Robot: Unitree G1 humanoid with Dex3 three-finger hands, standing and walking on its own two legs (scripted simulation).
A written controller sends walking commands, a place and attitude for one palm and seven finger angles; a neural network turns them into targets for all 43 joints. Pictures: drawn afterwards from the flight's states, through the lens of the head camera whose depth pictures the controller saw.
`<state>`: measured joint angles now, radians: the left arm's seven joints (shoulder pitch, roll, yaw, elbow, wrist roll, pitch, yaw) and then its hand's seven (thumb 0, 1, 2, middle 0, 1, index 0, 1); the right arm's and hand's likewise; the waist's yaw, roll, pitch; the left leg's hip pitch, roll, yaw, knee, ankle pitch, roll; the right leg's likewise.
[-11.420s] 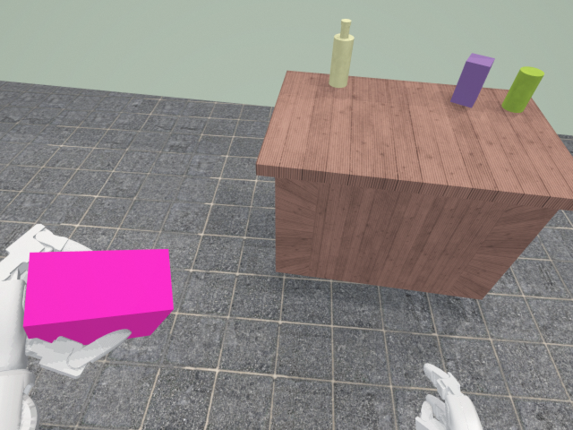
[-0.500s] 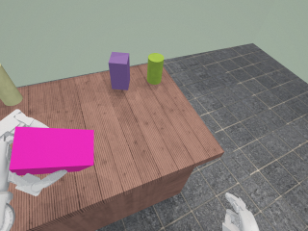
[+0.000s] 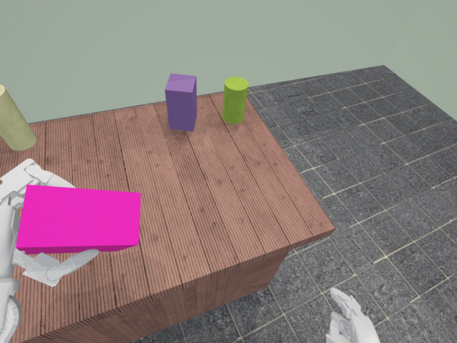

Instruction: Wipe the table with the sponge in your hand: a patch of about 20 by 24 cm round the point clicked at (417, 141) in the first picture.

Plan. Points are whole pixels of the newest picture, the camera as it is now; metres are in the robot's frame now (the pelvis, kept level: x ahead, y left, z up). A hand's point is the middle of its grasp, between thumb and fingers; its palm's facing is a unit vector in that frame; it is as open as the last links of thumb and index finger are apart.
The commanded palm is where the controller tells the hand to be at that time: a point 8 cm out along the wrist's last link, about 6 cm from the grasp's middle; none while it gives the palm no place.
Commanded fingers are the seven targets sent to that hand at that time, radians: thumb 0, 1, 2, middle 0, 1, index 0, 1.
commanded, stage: come to a stop and stand still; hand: left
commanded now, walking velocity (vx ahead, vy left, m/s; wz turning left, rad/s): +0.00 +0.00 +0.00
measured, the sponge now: (97, 224) +0.23 +0.21 +0.13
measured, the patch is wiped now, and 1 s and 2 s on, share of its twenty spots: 0.00 0.00 0.00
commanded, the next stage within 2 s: look again from close up in 0.48 s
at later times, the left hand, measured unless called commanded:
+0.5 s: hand (48, 216) +0.22 +0.26 +0.16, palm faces +0.38 -0.86 -0.34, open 10.4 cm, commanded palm +0.16 +0.29 +0.18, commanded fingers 0.00 0.10 1.30 -1.20 -1.60 -1.20 -1.60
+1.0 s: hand (47, 220) +0.21 +0.25 +0.16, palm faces +0.36 -0.86 -0.36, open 10.4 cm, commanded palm +0.16 +0.29 +0.18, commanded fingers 0.00 0.10 1.30 -1.20 -1.60 -1.20 -1.60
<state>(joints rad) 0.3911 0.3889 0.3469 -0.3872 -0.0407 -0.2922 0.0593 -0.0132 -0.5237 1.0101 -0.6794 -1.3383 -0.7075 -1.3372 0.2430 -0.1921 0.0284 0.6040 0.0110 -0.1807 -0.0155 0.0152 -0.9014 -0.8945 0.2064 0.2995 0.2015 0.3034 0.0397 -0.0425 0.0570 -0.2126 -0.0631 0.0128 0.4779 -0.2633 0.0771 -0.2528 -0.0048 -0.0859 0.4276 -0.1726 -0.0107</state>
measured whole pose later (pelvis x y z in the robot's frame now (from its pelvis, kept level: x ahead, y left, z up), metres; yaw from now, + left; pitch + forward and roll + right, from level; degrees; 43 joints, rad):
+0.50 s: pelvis +0.01 +0.01 +0.00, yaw +0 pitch +0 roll -2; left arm 0.41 0.37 0.35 -0.46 -0.05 -0.25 0.09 -0.01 -0.52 1.01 -0.68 -1.34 -0.71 -1.34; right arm 0.20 -0.19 0.03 0.57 0.01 -0.15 -0.02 0.01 -0.90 -0.89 0.21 0.30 0.20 0.30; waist 0.04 -0.05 0.06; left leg -0.19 -0.07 0.01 0.45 -0.26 0.08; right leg -0.22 -0.01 -0.09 0.38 -0.16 0.00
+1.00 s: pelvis +0.00 +0.01 +0.00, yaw +0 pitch -1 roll -2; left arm 0.43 0.37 0.35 -0.46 -0.04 -0.24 0.09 -0.01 -0.52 1.01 -0.68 -1.34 -0.71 -1.34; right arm 0.22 -0.20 0.02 0.59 0.01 -0.14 -0.03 0.01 -0.90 -0.89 0.21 0.30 0.20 0.30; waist 0.02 -0.03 0.04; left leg -0.18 -0.07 0.01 0.43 -0.24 0.08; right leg -0.21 -0.01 -0.08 0.36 -0.14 0.00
